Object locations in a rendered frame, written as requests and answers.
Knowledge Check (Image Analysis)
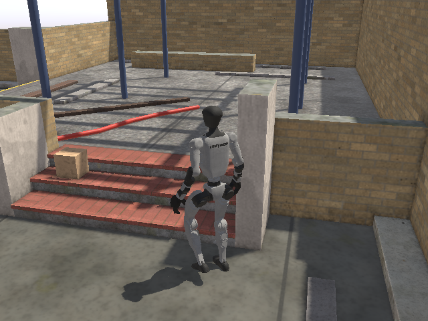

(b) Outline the left robot hand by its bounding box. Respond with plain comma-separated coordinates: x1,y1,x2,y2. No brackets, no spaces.
170,195,186,214

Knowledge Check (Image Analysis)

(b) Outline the left robot forearm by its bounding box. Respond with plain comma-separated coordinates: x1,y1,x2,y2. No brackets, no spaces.
176,167,195,200

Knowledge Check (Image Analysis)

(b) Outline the humanoid robot head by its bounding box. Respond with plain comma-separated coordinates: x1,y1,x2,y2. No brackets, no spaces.
202,106,225,138

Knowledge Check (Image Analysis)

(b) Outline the left robot upper arm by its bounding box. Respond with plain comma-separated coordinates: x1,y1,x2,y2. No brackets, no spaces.
189,136,204,177

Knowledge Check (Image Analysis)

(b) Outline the right robot hand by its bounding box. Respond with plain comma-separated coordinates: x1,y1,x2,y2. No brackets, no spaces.
229,179,241,195

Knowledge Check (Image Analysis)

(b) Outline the right robot forearm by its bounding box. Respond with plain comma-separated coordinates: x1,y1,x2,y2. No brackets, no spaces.
233,163,244,183

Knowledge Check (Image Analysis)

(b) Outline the right robot foot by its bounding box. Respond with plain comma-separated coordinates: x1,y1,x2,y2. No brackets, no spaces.
213,255,229,272

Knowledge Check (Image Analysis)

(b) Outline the right robot upper arm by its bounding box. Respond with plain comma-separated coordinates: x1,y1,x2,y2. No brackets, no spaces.
225,132,244,167

